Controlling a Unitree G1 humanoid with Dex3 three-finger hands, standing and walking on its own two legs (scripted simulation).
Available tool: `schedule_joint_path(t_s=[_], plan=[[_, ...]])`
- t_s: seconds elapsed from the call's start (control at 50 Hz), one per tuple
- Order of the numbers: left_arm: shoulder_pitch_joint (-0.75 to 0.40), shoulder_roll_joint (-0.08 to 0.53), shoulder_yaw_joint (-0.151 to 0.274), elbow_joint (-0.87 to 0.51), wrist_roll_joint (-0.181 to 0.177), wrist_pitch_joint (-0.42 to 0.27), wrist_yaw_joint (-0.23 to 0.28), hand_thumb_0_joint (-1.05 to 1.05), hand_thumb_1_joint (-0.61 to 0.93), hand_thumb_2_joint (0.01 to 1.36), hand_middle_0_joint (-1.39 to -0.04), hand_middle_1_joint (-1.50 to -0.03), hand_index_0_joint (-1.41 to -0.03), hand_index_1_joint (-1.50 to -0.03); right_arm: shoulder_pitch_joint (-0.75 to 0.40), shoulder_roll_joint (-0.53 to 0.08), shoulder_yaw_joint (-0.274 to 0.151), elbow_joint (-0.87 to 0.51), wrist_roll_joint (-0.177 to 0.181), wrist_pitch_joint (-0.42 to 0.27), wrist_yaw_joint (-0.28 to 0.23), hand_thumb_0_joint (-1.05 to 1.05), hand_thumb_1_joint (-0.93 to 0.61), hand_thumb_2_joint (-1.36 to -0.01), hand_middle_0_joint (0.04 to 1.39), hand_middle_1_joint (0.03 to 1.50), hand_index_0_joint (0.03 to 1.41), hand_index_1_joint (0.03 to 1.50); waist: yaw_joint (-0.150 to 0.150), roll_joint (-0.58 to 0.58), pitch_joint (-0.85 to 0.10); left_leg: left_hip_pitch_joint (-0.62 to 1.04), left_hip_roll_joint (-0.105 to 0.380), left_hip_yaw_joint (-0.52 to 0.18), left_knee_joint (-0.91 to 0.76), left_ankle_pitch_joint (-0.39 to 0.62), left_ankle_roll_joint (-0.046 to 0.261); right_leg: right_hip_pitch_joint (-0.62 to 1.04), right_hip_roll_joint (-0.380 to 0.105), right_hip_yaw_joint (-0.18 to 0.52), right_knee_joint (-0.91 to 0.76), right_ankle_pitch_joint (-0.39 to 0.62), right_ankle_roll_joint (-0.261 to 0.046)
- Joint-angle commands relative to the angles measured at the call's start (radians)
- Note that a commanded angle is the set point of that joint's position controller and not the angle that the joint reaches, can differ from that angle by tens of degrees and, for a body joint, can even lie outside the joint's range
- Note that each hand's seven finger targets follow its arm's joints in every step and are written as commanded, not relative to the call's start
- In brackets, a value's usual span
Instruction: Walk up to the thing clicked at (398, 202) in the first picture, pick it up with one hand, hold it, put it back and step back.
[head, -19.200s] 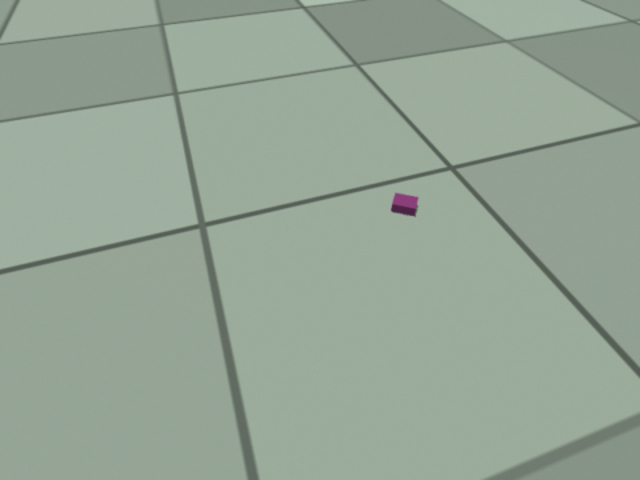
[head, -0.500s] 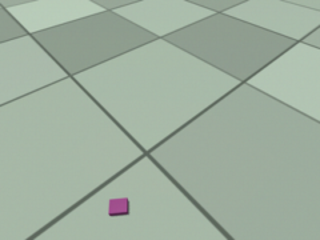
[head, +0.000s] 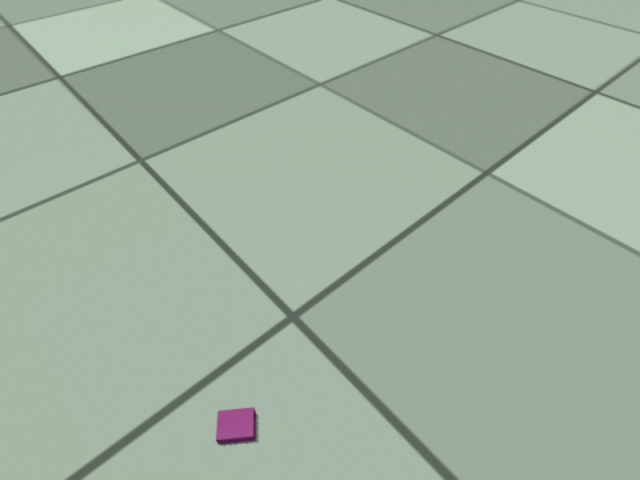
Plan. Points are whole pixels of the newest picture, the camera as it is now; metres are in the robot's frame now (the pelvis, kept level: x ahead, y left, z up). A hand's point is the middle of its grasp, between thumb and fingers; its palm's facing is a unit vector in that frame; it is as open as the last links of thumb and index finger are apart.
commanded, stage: stand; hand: left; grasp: from above
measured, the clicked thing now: (236, 425) +0.43 +0.27 -0.76
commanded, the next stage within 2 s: rise first in 1.20 s
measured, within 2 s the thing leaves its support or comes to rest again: neither
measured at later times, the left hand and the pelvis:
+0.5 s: hand out of the picture +0.08 +0.25 -0.15, palm faces -0.03 -0.94 -0.34, open 7.4 cm; pelvis +0.00 +0.00 +0.00, yaw +0 degrees
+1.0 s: hand out of the picture +0.08 +0.24 -0.15, palm faces -0.03 -0.94 -0.34, open 7.4 cm; pelvis +0.01 -0.01 +0.00, yaw +0 degrees
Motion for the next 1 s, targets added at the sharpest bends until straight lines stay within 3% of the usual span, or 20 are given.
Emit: schedule_joint_path(t_s=[0.0,0.04,0.08,0.24,0.34,0.44,0.5,0.68,0.76,0.86,0.98], plan=[[-0.038,0.211,0.043,-0.057,0.003,-0.021,0.012,0.0,0.9,0.9,-0.2,-0.3,-0.2,-0.301,-0.051,-0.218,-0.036,-0.056,0.002,-0.017,-0.008,0.0,-0.9,-0.9,0.2,0.3,0.2,0.3,-0.003,0.016,-0.057,-0.015,0.137,-0.115,-0.072,0.041,0.011,0.023,-0.119,0.102,-0.065,0.037,-0.019],[-0.038,0.216,0.046,-0.06,0.002,-0.024,0.013,0.0,0.9,0.9,-0.2,-0.3,-0.2,-0.301,-0.044,-0.211,-0.032,-0.058,0.002,-0.021,-0.01,0.0,-0.9,-0.9,0.2,0.3,0.2,0.3,-0.003,0.012,-0.089,0.01,0.145,-0.111,-0.06,0.144,0.009,0.05,-0.123,0.099,-0.049,0.117,-0.019],[-0.043,0.216,0.049,-0.06,0.001,-0.021,0.014,0.0,0.9,0.9,-0.2,-0.3,-0.2,-0.301,-0.045,-0.217,-0.033,-0.059,0.001,-0.023,-0.013,0.0,-0.9,-0.9,0.2,0.3,0.2,0.3,-0.003,0.024,-0.102,0.02,0.145,-0.106,-0.055,0.172,0.007,0.063,-0.123,0.096,-0.042,0.138,-0.02],[-0.046,0.213,0.048,-0.059,0.001,-0.016,0.013,0.0,0.9,0.9,-0.2,-0.3,-0.2,-0.301,-0.044,-0.218,-0.03,-0.054,0.005,-0.02,-0.016,0.0,-0.9,-0.9,0.2,0.3,0.2,0.3,-0.002,0.01,-0.074,0.025,0.147,-0.108,-0.068,0.146,0.006,0.044,-0.12,0.096,-0.058,0.117,-0.019],[-0.041,0.216,0.047,-0.054,0.001,-0.011,0.013,0.0,0.9,0.9,-0.2,-0.3,-0.2,-0.301,-0.035,-0.218,-0.031,-0.051,0.003,-0.014,-0.014,0.0,-0.9,-0.9,0.2,0.3,0.2,0.3,-0.004,-0.008,-0.021,-0.025,0.137,-0.115,-0.097,-0.014,0.004,0.014,-0.114,0.1,-0.084,-0.021,-0.022],[-0.036,0.215,0.045,-0.06,0.004,-0.015,0.014,0.0,0.9,0.9,-0.2,-0.3,-0.2,-0.301,-0.042,-0.217,-0.032,-0.056,0.002,-0.018,-0.013,0.0,-0.9,-0.9,0.2,0.3,0.2,0.3,0.0,-0.001,-0.059,0.019,0.142,-0.11,-0.073,0.066,0.006,0.015,-0.119,0.102,-0.079,0.042,-0.026],[-0.051,0.221,0.047,-0.064,0.001,-0.016,0.013,0.0,0.9,0.9,-0.2,-0.3,-0.2,-0.301,-0.021,-0.221,-0.03,-0.05,0.001,-0.016,-0.013,0.0,-0.9,-0.9,0.2,0.3,0.2,0.3,-0.011,0.005,-0.043,-0.006,0.139,-0.109,-0.083,0.037,0.008,0.024,-0.118,0.108,-0.083,0.028,-0.024],[-0.032,0.221,0.045,-0.065,0.002,-0.014,0.013,0.0,0.9,0.9,-0.2,-0.3,-0.2,-0.301,-0.012,-0.221,-0.03,-0.051,0.001,-0.014,-0.014,0.0,-0.9,-0.9,0.2,0.3,0.2,0.3,-0.007,0.007,-0.048,0.005,0.138,-0.106,-0.08,0.018,0.008,0.005,-0.115,0.107,-0.086,-0.004,-0.026],[-0.032,0.221,0.045,-0.069,0.002,-0.018,0.015,0.0,0.9,0.9,-0.2,-0.3,-0.2,-0.301,-0.013,-0.223,-0.031,-0.055,0.001,-0.016,-0.014,0.0,-0.9,-0.9,0.2,0.3,0.2,0.3,-0.006,0.01,-0.085,0.027,0.145,-0.105,-0.059,0.112,0.008,0.038,-0.121,0.106,-0.07,0.098,-0.027],[-0.03,0.221,0.043,-0.068,0.002,-0.018,0.016,0.0,0.9,0.9,-0.2,-0.3,-0.2,-0.301,-0.012,-0.221,-0.029,-0.054,0.003,-0.016,-0.016,0.0,-0.9,-0.9,0.2,0.3,0.2,0.3,-0.009,0.007,-0.08,0.033,0.146,-0.101,-0.057,0.134,0.009,0.041,-0.121,0.104,-0.068,0.138,-0.025],[-0.025,0.222,0.044,-0.062,0.001,-0.011,0.016,0.0,0.9,0.9,-0.2,-0.3,-0.2,-0.301,-0.006,-0.215,-0.025,-0.052,0.002,-0.012,-0.016,0.0,-0.9,-0.9,0.2,0.3,0.2,0.3,-0.003,0.005,-0.015,-0.016,0.143,-0.109,-0.088,0.049,0.003,0.019,-0.112,0.1,-0.084,0.021,-0.027]])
